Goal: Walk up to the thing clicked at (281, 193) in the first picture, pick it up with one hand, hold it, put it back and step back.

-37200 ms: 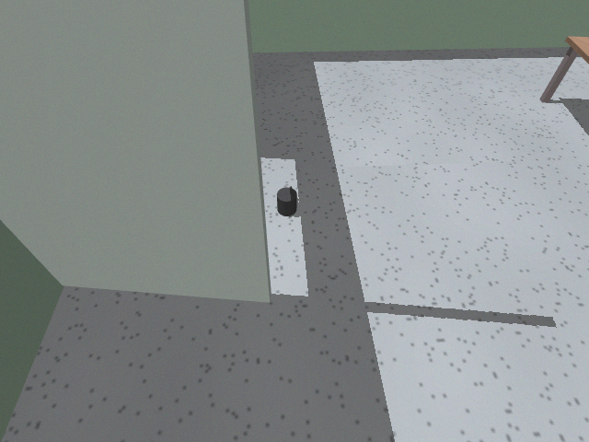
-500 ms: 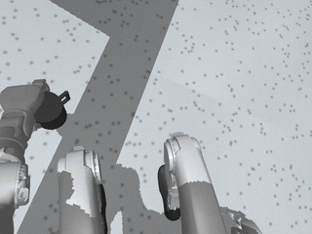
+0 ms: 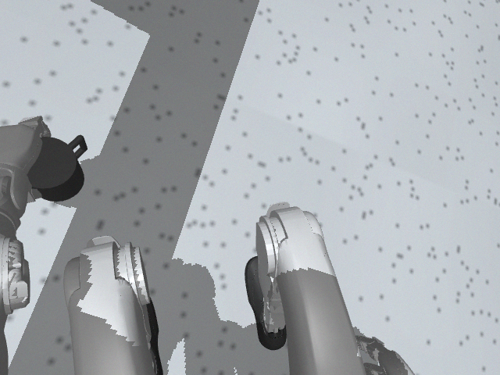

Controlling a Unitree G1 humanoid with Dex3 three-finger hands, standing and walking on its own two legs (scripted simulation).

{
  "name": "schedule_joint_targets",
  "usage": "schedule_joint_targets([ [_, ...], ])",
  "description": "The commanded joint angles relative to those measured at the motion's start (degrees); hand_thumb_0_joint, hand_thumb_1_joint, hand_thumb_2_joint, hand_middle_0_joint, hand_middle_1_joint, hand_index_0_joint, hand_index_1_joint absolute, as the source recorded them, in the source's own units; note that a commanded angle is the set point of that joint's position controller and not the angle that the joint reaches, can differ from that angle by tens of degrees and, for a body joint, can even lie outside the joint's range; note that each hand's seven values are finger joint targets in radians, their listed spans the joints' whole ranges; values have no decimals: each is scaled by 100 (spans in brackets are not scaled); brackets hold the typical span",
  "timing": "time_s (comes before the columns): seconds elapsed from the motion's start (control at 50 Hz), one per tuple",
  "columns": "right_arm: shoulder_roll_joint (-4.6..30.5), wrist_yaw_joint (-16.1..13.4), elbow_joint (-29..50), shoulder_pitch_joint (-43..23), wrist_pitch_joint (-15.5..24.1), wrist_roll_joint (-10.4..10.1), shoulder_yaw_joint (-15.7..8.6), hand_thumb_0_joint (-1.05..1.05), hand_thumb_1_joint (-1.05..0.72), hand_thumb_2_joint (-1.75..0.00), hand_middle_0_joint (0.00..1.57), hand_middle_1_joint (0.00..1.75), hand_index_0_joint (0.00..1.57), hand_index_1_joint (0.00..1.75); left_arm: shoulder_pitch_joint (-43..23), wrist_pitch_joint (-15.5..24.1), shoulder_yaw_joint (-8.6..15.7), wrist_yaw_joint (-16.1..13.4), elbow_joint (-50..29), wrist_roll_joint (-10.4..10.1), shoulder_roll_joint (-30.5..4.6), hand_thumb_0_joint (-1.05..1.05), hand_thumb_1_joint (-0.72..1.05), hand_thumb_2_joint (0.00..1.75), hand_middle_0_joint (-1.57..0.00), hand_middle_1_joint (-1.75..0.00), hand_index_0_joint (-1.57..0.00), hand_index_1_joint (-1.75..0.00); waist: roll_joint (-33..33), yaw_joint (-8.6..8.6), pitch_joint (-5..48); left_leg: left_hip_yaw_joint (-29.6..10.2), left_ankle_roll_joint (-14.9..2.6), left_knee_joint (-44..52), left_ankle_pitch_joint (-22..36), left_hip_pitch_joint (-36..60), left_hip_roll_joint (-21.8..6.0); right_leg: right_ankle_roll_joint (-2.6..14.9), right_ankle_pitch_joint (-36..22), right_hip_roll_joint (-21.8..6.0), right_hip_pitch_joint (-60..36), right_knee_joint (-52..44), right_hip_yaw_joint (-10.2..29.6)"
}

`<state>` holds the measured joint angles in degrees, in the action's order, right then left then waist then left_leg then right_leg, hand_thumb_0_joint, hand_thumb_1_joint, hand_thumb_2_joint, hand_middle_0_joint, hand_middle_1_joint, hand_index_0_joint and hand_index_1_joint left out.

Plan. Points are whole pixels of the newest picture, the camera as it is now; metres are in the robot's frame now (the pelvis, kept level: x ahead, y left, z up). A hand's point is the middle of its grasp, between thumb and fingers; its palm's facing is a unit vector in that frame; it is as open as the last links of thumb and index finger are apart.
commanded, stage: lower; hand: left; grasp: from above
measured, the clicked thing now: (59, 164) +0.47 +0.25 -0.27
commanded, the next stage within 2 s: rest in 0.02 s
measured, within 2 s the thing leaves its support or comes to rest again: rests again in 0.16 s
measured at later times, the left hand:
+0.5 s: hand (22, 171) +0.45 +0.29 -0.23, palm faces -0.49 -0.06 -0.87, open 11.3 cm
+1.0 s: hand (23, 170) +0.45 +0.30 -0.24, palm faces -0.45 -0.04 -0.89, open 12.7 cm
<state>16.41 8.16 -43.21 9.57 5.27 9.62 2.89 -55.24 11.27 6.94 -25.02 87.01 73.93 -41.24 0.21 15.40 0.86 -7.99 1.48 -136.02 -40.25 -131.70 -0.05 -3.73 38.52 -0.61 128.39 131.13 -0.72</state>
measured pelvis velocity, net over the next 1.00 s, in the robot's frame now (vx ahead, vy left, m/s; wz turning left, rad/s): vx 0.00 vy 0.01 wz -0.07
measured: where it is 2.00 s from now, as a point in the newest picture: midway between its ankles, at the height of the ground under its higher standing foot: (209, 337)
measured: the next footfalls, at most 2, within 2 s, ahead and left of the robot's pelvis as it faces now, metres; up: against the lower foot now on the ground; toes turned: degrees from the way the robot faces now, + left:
none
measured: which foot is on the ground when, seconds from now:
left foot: down 0.00-1.00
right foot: down 0.00-1.00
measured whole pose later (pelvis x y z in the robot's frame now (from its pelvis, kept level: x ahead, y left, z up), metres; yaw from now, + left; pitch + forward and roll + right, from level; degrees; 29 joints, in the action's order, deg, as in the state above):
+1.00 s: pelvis +0.00 +0.01 -0.03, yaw -4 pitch +32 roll -11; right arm 18.0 12.7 -43.9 9.3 9.4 13.2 6.2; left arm -56.6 12.9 7.2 -33.7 94.8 76.2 -49.1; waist 2.5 17.9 -2.5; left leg -11.4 1.1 -144.1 -41.1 -135.7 0.2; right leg -4.0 38.2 0.7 130.7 136.2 -3.0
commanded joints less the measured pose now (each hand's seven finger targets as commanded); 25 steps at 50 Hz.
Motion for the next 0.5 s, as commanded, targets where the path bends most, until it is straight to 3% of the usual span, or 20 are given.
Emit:
schedule_joint_targets([
  [0.0,1499,-19,2,1307,12,9,-496,0,-91,-90,20,30,20,30,-1876,206,467,-446,-1435,-109,-1911,0,54,114,-92,-101,-92,-101,-1939,-21,4574,650,-210,1205,1510,3345,80,479,-1665,104,-2148,-1061,-705],
  [0.08,1488,25,3,1257,-2,88,-524,0,-91,-90,20,30,20,30,-1939,248,495,-622,-1650,2,-1915,0,53,110,-90,-100,-91,-99,-2147,72,4597,676,-205,1078,1456,3364,62,483,-1674,123,-2025,-954,-728],
  [0.12,1488,28,16,1170,-15,82,-535,0,-90,-90,20,30,20,30,-1901,213,543,-724,-1576,-19,-1970,0,50,109,-89,-92,-88,-92,-2173,14,4512,680,-204,1066,1324,3273,53,515,-1532,145,-1855,-927,-732],
  [0.18,1467,55,-80,1211,-5,131,-471,0,-90,-90,20,30,20,30,-1868,160,423,-814,-1264,29,-1771,0,47,109,-86,-93,-86,-93,-2081,135,4361,670,-218,976,1282,3077,56,493,-1534,164,-1862,-901,-759],
  [0.28,1567,83,-124,1224,66,173,-371,0,-89,-89,20,30,20,30,-2079,90,200,-823,-494,25,-1636,0,49,105,-84,-96,-85,-94,-1662,341,3751,591,-283,832,1040,2651,59,473,-1326,187,-1587,-918,-863],
  [0.3,1570,89,-145,1212,79,157,-358,0,-90,-89,20,30,20,30,-2043,100,176,-827,-396,39,-1641,0,47,105,-82,-96,-84,-94,-1694,294,3712,573,-282,855,1056,2611,56,476,-1318,202,-1594,-887,-884],
  [0.34,1608,137,-144,1253,132,188,-275,0,-90,-89,20,30,20,30,-2184,125,140,-812,-178,75,-1692,0,49,104,-83,-99,-85,-97,-1546,408,3604,548,-298,737,1082,2508,64,462,-1352,219,-1631,-834,-926],
  [0.36,1623,132,-127,1251,134,174,-274,0,-89,-89,20,30,20,30,-2023,130,200,-823,-67,60,-1714,0,49,104,-82,-99,-85,-96,-1483,342,3641,522,-297,785,1140,2496,77,453,-1383,220,-1715,-821,-949],
  [0.42,1630,157,-111,1184,161,190,-217,0,-90,-89,20,30,20,30,-2019,210,114,-803,154,44,-1697,0,52,101,-83,-100,-86,-96,-1359,395,3610,502,-315,718,1048,2335,67,441,-1335,267,-1841,-827,-954],
  [0.46,1655,190,-103,1213,216,222,-169,0,-90,-89,20,30,20,30,-2216,278,35,-765,208,41,-1692,0,53,99,-83,-101,-86,-97,-1362,540,3430,491,-323,629,934,2234,71,428,-1230,253,-1767,-799,-976],
  [0.48,1674,188,-112,1217,231,229,-165,0,-90,-89,20,30,20,30,-2175,313,31,-755,260,51,-1707,0,53,101,-83,-102,-87,-98,-1378,504,3449,477,-319,648,939,2263,68,427,-1231,270,-1780,-803,-993],
])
